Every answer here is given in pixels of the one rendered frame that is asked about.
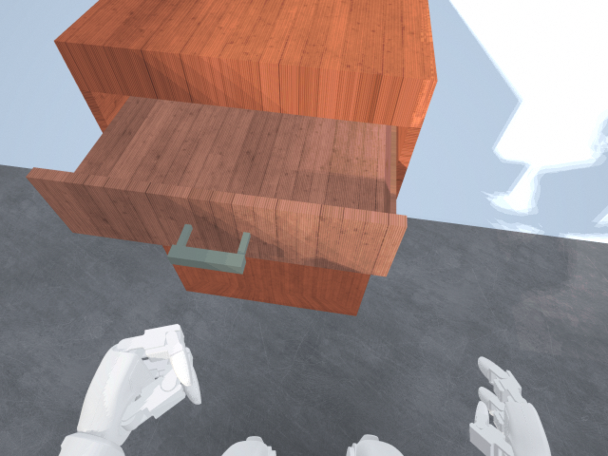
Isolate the handle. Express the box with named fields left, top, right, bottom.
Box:
left=167, top=224, right=251, bottom=275

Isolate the drawer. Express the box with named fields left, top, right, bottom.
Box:
left=26, top=96, right=408, bottom=276

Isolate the robot left forearm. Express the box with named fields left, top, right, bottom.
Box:
left=59, top=432, right=125, bottom=456

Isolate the right robot shin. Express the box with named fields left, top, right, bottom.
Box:
left=359, top=434, right=379, bottom=442

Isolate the cabinet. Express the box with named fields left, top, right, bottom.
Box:
left=54, top=0, right=438, bottom=316

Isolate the right robot hand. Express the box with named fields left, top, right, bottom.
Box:
left=469, top=356, right=551, bottom=456

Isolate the left robot hand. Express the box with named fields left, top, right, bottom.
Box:
left=77, top=324, right=201, bottom=446

